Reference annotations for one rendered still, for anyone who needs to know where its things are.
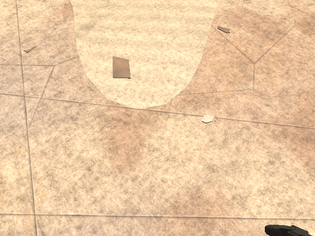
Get right robot hand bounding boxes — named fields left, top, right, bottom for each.
left=265, top=224, right=312, bottom=236

